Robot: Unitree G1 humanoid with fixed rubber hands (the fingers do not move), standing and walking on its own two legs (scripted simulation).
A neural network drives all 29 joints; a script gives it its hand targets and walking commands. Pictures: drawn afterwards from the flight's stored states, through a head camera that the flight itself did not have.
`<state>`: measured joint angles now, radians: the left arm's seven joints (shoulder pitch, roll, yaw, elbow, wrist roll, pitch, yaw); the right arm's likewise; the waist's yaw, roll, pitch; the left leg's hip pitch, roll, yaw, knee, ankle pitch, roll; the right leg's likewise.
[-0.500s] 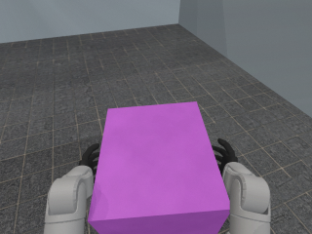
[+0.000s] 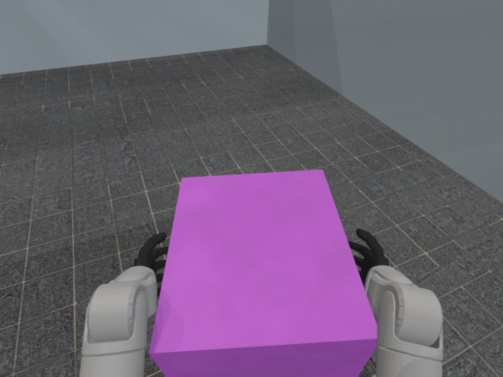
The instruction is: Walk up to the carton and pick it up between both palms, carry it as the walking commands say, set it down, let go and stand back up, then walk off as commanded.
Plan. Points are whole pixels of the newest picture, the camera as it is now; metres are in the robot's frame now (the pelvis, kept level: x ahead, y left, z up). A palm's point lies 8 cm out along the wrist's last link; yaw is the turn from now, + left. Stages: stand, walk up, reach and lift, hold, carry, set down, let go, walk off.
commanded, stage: carry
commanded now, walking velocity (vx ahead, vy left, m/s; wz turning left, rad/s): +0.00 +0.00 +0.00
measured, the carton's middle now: (259, 289) +0.27 -0.01 +0.01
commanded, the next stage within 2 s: none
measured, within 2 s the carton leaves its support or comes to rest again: neither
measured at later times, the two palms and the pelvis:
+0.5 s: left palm (134, 306) +0.21 +0.17 +0.07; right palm (373, 308) +0.21 -0.16 +0.07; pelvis -0.04 +0.00 +0.00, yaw -1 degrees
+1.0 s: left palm (126, 304) +0.22 +0.19 +0.06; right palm (360, 308) +0.22 -0.15 +0.06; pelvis -0.04 +0.02 +0.00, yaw -1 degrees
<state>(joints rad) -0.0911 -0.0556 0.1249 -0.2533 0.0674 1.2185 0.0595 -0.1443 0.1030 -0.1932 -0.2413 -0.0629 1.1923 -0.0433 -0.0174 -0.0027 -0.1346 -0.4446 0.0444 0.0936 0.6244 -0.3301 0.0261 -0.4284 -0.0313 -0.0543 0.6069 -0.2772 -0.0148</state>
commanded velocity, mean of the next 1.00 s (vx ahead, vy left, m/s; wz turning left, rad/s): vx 0.00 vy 0.00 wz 0.00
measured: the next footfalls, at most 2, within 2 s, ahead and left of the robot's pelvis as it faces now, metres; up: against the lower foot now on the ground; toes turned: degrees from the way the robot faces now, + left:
left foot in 0.54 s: -0.01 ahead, +0.11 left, +0.00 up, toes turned +2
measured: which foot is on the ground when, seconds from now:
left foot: down 0.00-0.36, up 0.38-0.52, down 0.54-1.00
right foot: down 0.00-1.00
